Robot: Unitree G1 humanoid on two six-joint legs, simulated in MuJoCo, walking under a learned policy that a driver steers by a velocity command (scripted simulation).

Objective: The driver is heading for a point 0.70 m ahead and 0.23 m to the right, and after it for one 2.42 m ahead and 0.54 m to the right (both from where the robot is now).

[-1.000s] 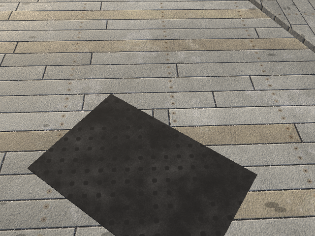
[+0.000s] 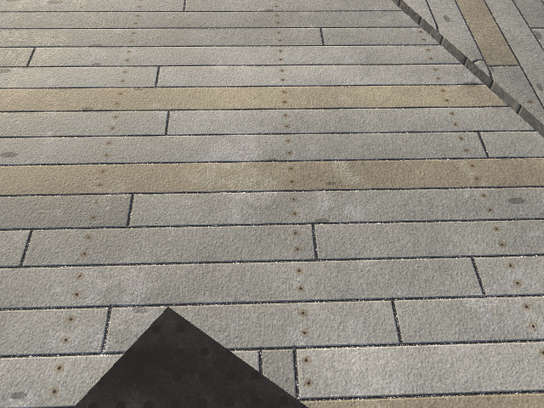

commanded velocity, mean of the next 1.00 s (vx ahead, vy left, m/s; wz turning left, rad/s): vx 0.50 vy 0.00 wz -0.46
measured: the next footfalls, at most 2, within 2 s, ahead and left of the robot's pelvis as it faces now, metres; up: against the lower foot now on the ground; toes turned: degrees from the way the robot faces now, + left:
right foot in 0.46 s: +0.39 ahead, -0.17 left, +0.00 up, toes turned -18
left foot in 0.94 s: +0.73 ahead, -0.08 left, +0.00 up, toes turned -29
